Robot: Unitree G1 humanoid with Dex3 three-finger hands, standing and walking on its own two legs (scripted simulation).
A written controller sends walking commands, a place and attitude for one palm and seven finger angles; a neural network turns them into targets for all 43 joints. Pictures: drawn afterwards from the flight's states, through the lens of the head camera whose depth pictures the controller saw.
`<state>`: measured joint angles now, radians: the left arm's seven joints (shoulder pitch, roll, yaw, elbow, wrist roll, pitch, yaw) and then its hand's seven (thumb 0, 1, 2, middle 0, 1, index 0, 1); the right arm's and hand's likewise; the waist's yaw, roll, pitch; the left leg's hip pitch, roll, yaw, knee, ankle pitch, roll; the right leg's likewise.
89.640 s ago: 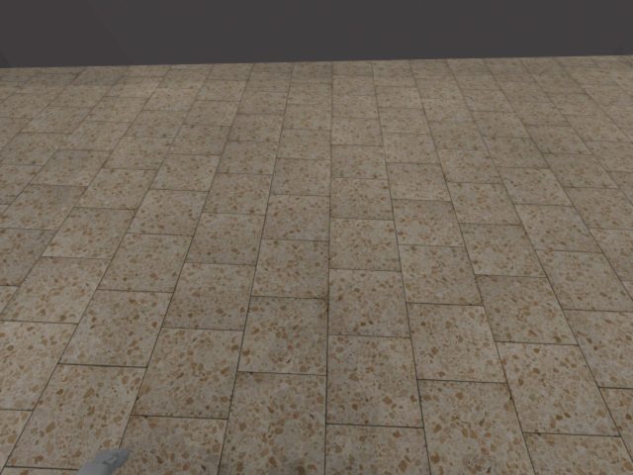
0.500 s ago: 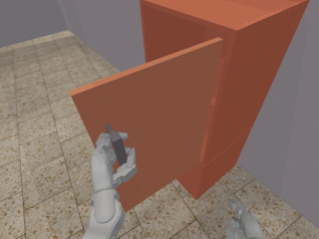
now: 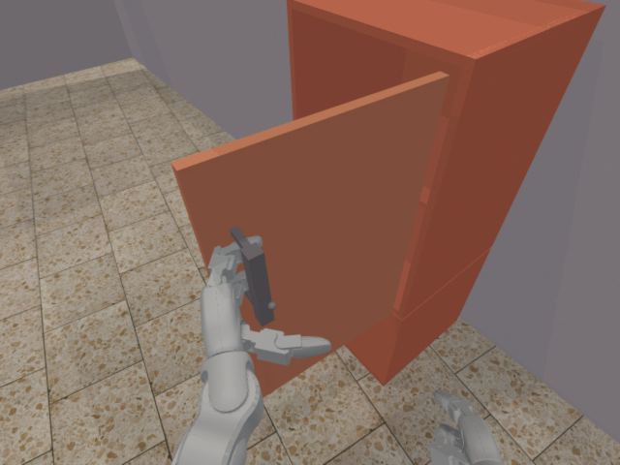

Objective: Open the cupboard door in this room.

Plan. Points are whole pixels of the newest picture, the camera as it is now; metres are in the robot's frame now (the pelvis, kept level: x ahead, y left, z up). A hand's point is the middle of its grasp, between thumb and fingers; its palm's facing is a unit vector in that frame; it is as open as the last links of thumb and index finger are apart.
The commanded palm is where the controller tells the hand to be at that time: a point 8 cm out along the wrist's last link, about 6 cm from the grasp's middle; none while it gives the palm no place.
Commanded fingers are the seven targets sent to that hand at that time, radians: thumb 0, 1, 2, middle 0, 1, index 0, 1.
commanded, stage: open thumb and fingers to let go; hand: left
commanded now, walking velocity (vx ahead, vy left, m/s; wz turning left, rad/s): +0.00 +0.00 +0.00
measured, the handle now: (251, 277) +0.32 +0.11 +0.10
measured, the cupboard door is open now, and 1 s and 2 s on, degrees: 85 88 88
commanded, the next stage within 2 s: slide the hand sideways off the handle in 0.12 s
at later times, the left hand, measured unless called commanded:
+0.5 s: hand (270, 336) +0.24 +0.07 +0.10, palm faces -0.15 -0.99 -0.04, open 16.4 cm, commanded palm +0.21 +0.12 +0.10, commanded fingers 0.00 -0.50 0.30 -0.15 -0.30 -0.15 -0.30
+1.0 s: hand (243, 356) +0.21 +0.10 +0.10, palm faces -0.09 -0.99 -0.07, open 16.2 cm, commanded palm +0.18 +0.17 +0.10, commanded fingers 0.00 -0.50 0.30 -0.15 -0.30 -0.15 -0.30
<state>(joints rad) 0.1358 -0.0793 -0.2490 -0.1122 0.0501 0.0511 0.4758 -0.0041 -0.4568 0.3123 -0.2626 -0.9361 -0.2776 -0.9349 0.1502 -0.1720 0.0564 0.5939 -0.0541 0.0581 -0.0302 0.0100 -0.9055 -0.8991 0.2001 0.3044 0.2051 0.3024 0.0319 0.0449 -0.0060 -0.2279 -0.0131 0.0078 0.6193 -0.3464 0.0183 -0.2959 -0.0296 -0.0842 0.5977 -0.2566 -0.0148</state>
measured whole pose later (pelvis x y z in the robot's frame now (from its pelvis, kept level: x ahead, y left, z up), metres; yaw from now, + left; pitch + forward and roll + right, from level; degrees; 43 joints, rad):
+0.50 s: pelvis +0.00 +0.00 +0.00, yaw +0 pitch -3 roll +0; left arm 0.19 0.11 -0.20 -0.17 -0.10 -0.01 -0.04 -0.01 -0.50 0.30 -0.18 -0.34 -0.10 -0.35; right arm 0.21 -0.22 0.07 0.55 0.01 -0.06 -0.05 0.01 -0.91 -0.90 0.20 0.30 0.20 0.30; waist 0.04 0.05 -0.01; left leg -0.25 -0.02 0.00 0.65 -0.36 0.02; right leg -0.32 -0.04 -0.09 0.64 -0.27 -0.02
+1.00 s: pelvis +0.02 -0.02 -0.01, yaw -1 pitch +1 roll +0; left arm 0.47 0.17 -0.06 -0.35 -0.14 -0.07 -0.12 -0.01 -0.49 0.30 -0.19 -0.32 -0.17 -0.31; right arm 0.25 -0.23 0.06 0.52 0.01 -0.17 -0.04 0.01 -0.90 -0.90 0.20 0.30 0.21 0.30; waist 0.03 0.05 -0.04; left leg -0.30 0.01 0.00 0.69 -0.40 -0.01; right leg -0.38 0.00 -0.09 0.68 -0.32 -0.04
